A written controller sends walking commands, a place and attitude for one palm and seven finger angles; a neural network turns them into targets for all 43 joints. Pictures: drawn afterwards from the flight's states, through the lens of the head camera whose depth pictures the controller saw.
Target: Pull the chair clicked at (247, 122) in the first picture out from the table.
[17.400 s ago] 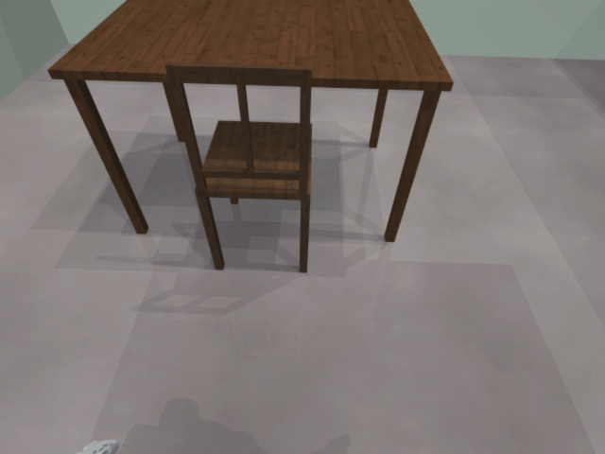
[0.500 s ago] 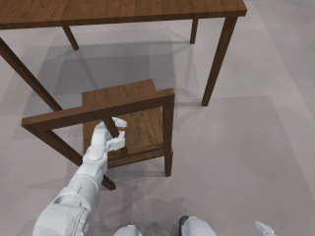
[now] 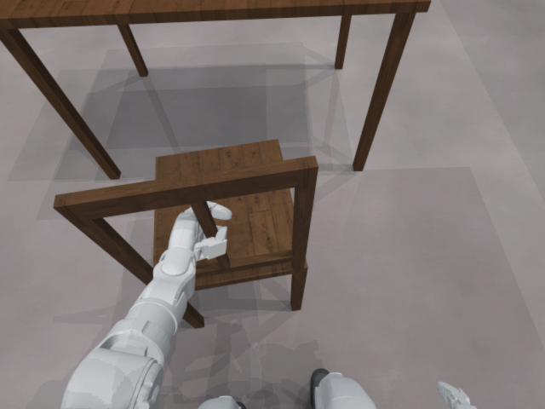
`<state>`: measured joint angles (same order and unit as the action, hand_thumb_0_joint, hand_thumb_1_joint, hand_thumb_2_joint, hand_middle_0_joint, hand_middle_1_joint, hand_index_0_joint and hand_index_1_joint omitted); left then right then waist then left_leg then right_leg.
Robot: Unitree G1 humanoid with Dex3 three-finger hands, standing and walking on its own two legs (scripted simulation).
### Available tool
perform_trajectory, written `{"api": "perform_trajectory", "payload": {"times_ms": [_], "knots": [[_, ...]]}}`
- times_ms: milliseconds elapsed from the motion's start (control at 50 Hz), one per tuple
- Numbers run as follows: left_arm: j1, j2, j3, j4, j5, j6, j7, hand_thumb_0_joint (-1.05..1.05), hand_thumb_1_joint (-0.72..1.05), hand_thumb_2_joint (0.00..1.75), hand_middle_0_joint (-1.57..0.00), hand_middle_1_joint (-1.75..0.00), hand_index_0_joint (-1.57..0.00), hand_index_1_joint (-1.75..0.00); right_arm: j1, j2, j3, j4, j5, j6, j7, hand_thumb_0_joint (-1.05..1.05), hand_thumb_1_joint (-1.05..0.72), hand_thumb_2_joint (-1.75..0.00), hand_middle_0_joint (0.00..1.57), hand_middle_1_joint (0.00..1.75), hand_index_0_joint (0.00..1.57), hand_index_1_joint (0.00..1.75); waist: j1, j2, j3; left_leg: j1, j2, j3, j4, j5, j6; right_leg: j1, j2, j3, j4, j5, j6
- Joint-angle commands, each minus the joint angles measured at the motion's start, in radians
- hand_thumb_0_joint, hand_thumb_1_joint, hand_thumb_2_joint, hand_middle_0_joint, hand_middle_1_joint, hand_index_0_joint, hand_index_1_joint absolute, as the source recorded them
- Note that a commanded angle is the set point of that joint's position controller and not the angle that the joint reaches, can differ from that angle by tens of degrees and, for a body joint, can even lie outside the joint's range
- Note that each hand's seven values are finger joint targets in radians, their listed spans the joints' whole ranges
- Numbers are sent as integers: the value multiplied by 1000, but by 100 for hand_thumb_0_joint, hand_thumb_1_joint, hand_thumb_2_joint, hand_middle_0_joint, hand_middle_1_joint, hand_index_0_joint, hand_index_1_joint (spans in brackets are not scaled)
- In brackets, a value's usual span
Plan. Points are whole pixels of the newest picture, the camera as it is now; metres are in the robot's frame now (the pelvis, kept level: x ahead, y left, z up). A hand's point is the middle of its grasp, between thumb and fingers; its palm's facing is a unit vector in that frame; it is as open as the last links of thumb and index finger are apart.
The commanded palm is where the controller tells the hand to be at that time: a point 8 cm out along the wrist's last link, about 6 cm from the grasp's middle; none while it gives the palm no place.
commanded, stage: step backward, pulling the chair out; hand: left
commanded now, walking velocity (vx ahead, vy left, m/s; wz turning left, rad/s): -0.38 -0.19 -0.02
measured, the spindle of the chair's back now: (213, 237) +0.40 +0.11 -0.10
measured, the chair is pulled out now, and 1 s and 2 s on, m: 0.46 0.58 0.58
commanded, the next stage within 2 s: stop walking, hand still on the chair in 0.28 s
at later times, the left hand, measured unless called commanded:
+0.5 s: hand (214, 295) +0.28 +0.09 -0.05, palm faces -0.10 -0.98 -0.16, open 5.2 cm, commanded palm +0.27 +0.14 -0.03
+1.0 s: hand (210, 317) +0.25 +0.09 -0.05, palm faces -0.10 -0.98 -0.18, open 5.3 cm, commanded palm +0.24 +0.15 -0.03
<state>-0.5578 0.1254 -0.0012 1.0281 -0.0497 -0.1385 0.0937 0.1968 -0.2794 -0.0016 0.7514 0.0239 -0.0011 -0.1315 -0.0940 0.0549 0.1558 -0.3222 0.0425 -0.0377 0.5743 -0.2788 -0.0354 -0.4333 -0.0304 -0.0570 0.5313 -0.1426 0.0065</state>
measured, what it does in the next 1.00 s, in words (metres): steps on the spot: right foot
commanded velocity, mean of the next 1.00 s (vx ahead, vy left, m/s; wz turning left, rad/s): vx -0.05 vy -0.01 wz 0.01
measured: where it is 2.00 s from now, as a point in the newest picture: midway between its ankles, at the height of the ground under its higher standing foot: outside the picture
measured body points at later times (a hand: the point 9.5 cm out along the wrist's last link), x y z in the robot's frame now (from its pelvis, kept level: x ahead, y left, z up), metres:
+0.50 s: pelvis -0.08 +0.00 +0.00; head -0.01 -0.01 +0.45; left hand +0.28 +0.14 -0.04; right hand -0.01 -0.27 -0.13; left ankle -0.06 +0.14 -0.73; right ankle +0.00 -0.12 -0.73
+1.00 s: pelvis -0.03 +0.00 +0.01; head -0.02 -0.02 +0.46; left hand +0.25 +0.15 -0.04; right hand +0.09 -0.26 -0.11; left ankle -0.06 +0.14 -0.73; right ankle +0.01 -0.12 -0.73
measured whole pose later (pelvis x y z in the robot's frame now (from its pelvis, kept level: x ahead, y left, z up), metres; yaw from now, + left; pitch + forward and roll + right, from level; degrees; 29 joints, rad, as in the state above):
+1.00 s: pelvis -0.03 +0.00 +0.01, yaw -2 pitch -2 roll +0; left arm -0.16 0.10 -0.08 0.79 -0.03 -0.11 0.08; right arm 0.20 -0.24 0.00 0.70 0.02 -0.01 -0.11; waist -0.03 0.04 0.06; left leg -0.14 0.04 0.01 0.46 -0.30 -0.04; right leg -0.26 -0.01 -0.04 0.48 -0.19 -0.01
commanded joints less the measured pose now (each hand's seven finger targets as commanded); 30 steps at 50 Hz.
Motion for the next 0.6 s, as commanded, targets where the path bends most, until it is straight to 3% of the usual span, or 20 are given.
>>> {"api": "perform_trajectory", "payload": {"times_ms": [0,20,40,60,80,120,140,160,180,200,240,300,340,360,380,400,420,480,520,580], "knots": [[-295,102,-40,-280,-3,-70,-16,0,90,90,-50,-145,-50,-145,39,-100,-38,-145,-15,-11,-4,0,-90,-90,20,30,20,30,46,140,-466,131,215,-132,-172,514,103,235,-17,31,111,77,18],[-298,105,-33,-274,3,-71,-17,0,90,90,-50,-145,-50,-145,34,-87,-35,-143,-25,-12,2,0,-90,-90,20,30,20,30,50,213,-453,132,245,-153,-184,564,121,194,-9,38,180,-110,11],[-278,109,-18,-252,7,-70,-16,0,90,90,-50,-145,-50,-145,43,-84,-39,-141,-29,-13,12,0,-90,-90,20,30,20,30,58,233,-432,147,266,-158,-172,597,142,151,-1,42,205,-237,4],[-277,97,-20,-236,8,-73,-16,0,90,90,-50,-145,-50,-145,67,-86,-44,-132,-29,-15,23,0,-90,-90,20,30,20,30,59,209,-427,209,265,-161,-119,695,149,119,3,51,160,-243,-5],[-274,125,0,-236,7,-78,-15,0,90,90,-50,-145,-50,-145,96,-92,-51,-124,-25,-19,29,0,-90,-90,20,30,20,30,50,148,-455,292,259,-157,-67,786,146,121,12,51,80,-173,-5],[-275,113,-14,-201,21,-84,-20,0,90,90,-50,-145,-50,-145,106,-99,-54,-117,-19,-26,43,0,-90,-90,20,30,20,30,42,129,-468,321,209,-108,8,799,100,191,-2,64,-73,57,-8],[-274,129,-5,-189,30,-90,-21,0,90,90,-50,-145,-50,-145,96,-94,-52,-120,-16,-28,45,0,-90,-90,20,30,20,30,44,110,-466,263,178,-74,29,718,71,251,-32,77,-112,243,-15],[-271,172,20,-182,20,-89,-16,0,90,90,-50,-145,-50,-145,106,-96,-62,-119,2,-27,35,0,-90,-90,20,30,20,30,37,-14,-518,179,131,-14,47,507,25,353,-82,114,-103,391,-33],[-242,217,41,-145,7,-84,-12,0,90,90,-50,-145,-50,-145,112,-105,-68,-115,16,-29,22,0,-90,-90,20,30,20,30,39,-140,-521,95,82,21,111,246,-2,404,-173,185,-94,514,-75],[-237,217,44,-127,5,-82,-12,0,90,90,-50,-145,-50,-145,81,-98,-64,-121,18,-34,17,0,-90,-90,20,30,20,30,55,-151,-515,17,33,9,182,-95,-12,410,-256,241,-108,584,-119],[-225,197,38,-94,7,-65,-12,0,90,90,-50,-145,-50,-145,54,-89,-45,-116,9,-39,12,0,-90,-90,20,30,20,30,75,-129,-470,-39,17,-45,253,-223,-3,349,-299,240,-118,442,-144],[-216,194,46,-89,3,-48,-4,0,90,90,-50,-145,-50,-145,71,-94,-29,-92,3,-41,1,0,-90,-90,20,30,20,30,62,-150,-475,19,28,-35,62,-116,4,355,-254,165,-69,405,-110],[-232,166,22,-111,-10,-47,-7,0,90,90,-50,-145,-50,-145,79,-106,-33,-93,5,-41,-9,0,-90,-90,20,30,20,30,55,-143,-476,109,61,-22,-80,126,23,310,-188,128,-51,283,-58],[-247,152,10,-124,-11,-51,-10,0,90,90,-50,-145,-50,-145,85,-121,-40,-99,4,-38,-11,0,-90,-90,20,30,20,30,56,-95,-469,140,100,-51,-111,274,43,277,-123,90,-38,205,-23],[-319,188,20,-329,-15,-72,-10,0,90,90,-50,-145,-50,-145,57,-113,-39,-144,0,-34,-5,0,-90,-90,20,30,20,30,70,33,-464,164,149,-96,-174,284,77,270,-69,76,-26,52,2],[-298,134,-9,-326,-10,-71,-11,0,90,90,-50,-145,-50,-145,28,-90,-22,-160,-4,-33,-4,0,-90,-90,20,30,20,30,70,161,-442,110,173,-138,-200,267,106,274,-35,47,39,-46,10],[-272,124,-11,-341,-6,-59,-11,0,90,90,-50,-145,-50,-145,13,-76,-13,-170,-8,-34,-1,0,-90,-90,20,30,20,30,81,177,-425,60,195,-164,-212,244,123,295,-20,46,71,-123,8],[-201,150,10,-364,0,-29,-7,0,90,90,-50,-145,-50,-145,46,-90,-23,-171,0,-39,4,0,-90,-90,20,30,20,30,81,34,-438,77,151,-108,-170,168,99,355,-19,55,-32,-108,4],[-175,124,-12,-374,10,-23,-7,0,90,90,-50,-145,-50,-145,33,-81,-22,-182,-1,-46,10,0,-90,-90,20,30,20,30,76,32,-426,67,103,-44,-163,54,68,352,-44,77,-79,-123,-2],[-113,152,1,-356,16,-25,0,0,90,90,-50,-145,-50,-145,48,-75,-25,-158,-1,-51,11,0,-90,-90,20,30,20,30,73,-35,-349,66,47,-6,-167,-165,59,260,-73,139,-185,-323,-14]]}}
